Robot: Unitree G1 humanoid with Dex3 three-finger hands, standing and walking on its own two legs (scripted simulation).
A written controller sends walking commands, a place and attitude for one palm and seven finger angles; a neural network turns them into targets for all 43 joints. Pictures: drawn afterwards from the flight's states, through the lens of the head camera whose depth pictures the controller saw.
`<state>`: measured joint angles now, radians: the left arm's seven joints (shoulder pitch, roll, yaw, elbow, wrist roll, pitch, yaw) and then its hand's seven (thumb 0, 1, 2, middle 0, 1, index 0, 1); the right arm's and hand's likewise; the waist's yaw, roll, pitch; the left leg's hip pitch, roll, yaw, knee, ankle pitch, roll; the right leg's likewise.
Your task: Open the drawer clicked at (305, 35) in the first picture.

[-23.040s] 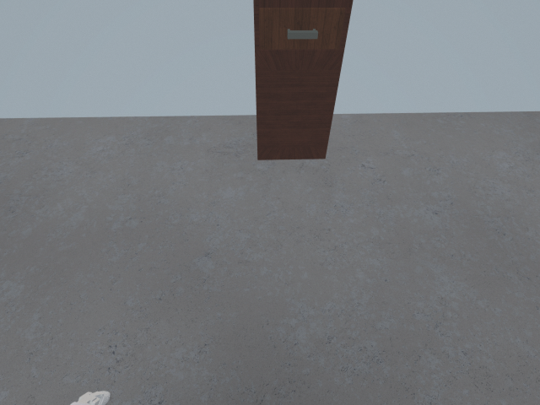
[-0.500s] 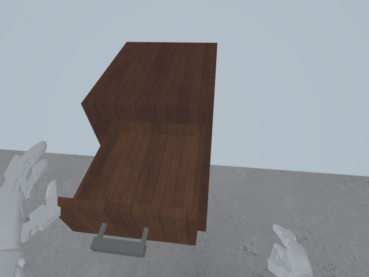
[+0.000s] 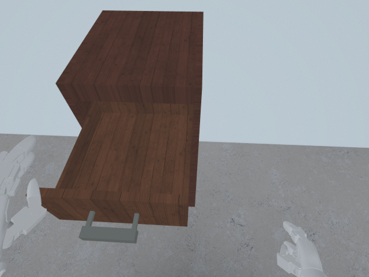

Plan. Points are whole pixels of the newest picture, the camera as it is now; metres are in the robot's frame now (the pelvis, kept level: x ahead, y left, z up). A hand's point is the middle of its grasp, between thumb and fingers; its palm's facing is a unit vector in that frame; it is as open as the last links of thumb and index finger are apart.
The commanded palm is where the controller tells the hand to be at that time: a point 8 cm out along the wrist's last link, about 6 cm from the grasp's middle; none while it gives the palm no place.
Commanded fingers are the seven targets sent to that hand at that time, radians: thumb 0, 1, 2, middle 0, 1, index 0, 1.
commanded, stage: step back with the hand held close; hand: left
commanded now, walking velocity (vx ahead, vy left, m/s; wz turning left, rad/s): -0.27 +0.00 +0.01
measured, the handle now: (111, 225) +0.23 +0.19 -0.06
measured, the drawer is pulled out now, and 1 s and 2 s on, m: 0.29 0.29 0.29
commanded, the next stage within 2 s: stop stepping back and stand still in 1.02 s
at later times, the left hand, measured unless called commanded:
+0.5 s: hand (2, 247) +0.14 +0.25 +0.15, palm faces +0.35 -0.83 -0.44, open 7.4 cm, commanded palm +0.07 +0.30 +0.18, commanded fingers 0.00 0.90 0.90 -0.20 -0.30 -0.20 -0.30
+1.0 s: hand out of the picture +0.08 +0.20 +0.16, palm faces +0.15 -0.84 -0.53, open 7.4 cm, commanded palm +0.00 +0.27 +0.18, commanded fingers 0.00 0.90 0.90 -0.20 -0.30 -0.20 -0.30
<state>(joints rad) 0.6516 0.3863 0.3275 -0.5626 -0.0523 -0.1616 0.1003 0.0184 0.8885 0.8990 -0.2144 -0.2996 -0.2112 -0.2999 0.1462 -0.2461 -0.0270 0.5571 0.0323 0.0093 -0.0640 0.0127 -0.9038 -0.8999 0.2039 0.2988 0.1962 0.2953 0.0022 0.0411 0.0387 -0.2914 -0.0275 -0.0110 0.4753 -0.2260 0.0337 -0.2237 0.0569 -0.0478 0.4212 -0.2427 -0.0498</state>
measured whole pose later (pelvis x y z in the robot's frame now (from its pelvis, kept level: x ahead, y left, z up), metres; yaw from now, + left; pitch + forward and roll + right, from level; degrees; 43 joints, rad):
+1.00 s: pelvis -0.14 -0.01 -0.01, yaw -2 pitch +5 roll -3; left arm 0.64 0.50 0.43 -0.72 -0.10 -0.22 0.07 0.02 0.89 0.90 -0.21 -0.30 -0.21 -0.30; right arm 0.06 -0.18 0.03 0.56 0.00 -0.11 -0.02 0.01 -0.90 -0.90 0.21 0.30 0.20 0.30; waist 0.00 0.01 0.09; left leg -0.56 0.05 -0.01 0.45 0.01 0.01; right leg -0.18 0.07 -0.04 0.45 -0.37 -0.02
